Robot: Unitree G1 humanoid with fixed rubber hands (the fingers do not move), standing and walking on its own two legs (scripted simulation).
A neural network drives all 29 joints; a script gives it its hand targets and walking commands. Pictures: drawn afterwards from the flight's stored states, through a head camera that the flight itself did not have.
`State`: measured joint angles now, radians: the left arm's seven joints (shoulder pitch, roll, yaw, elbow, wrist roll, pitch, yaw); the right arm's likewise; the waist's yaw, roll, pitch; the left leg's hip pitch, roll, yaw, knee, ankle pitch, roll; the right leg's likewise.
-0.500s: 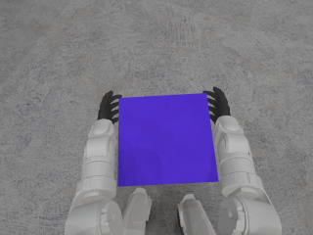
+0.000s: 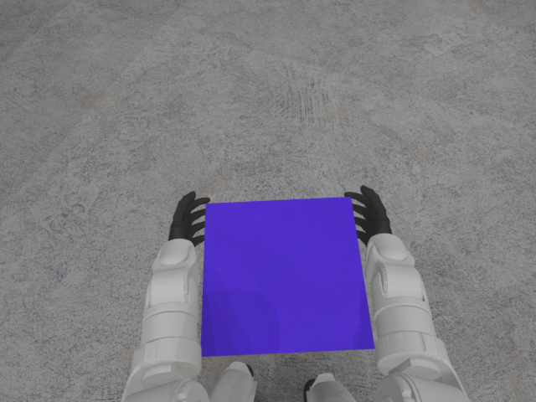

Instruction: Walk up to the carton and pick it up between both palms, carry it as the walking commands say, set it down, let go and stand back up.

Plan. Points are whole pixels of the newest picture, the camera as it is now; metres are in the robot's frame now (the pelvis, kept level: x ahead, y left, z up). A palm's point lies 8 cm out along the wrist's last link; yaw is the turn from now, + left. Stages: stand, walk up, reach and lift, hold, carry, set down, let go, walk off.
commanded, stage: reach and lift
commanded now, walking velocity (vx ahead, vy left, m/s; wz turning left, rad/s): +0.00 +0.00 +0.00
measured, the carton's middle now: (280, 284) +0.31 +0.02 -0.11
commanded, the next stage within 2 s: none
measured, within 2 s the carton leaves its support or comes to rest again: neither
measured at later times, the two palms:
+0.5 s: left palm (168, 239) +0.33 +0.17 +0.03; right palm (394, 234) +0.35 -0.13 +0.04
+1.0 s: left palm (155, 235) +0.31 +0.17 +0.10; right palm (419, 229) +0.33 -0.13 +0.10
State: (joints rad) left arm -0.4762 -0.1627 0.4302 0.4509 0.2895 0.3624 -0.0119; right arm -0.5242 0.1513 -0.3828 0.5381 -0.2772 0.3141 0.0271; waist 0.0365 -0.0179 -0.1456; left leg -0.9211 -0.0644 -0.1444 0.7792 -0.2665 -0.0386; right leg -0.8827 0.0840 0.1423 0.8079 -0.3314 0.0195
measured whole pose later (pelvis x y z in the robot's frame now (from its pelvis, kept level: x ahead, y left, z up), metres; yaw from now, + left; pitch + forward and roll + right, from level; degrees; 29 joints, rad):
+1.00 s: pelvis +0.02 -0.01 +0.05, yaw +0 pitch -5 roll +0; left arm -0.29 -0.16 0.28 0.25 0.28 0.69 -0.01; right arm -0.32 0.17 -0.26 0.32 -0.27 0.63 0.03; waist 0.04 -0.01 0.00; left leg -0.10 -0.03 -0.15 0.35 -0.16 -0.03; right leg -0.07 0.05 0.14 0.38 -0.22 -0.01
